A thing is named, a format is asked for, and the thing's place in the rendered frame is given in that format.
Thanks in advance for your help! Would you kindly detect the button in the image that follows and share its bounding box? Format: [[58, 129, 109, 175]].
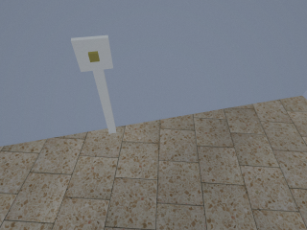
[[88, 51, 100, 62]]

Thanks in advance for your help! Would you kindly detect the panel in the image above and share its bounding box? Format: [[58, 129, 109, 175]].
[[71, 35, 116, 134]]

